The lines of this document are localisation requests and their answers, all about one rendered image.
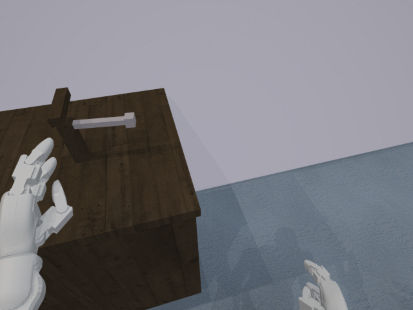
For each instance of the counter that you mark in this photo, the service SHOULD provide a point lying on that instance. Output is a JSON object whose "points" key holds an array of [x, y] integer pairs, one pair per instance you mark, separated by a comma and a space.
{"points": [[132, 241]]}

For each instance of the robot left forearm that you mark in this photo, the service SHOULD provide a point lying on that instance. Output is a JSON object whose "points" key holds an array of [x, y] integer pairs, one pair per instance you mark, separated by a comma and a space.
{"points": [[21, 285]]}

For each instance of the tap lever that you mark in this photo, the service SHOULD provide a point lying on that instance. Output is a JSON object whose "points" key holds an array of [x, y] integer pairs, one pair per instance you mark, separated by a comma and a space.
{"points": [[129, 120]]}

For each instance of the robot left hand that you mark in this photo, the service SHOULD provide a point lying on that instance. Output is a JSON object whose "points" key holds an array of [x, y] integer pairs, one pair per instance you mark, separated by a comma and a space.
{"points": [[19, 211]]}

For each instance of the robot right hand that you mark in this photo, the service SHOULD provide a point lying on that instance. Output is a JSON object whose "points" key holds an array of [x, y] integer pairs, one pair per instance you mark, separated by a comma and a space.
{"points": [[327, 297]]}

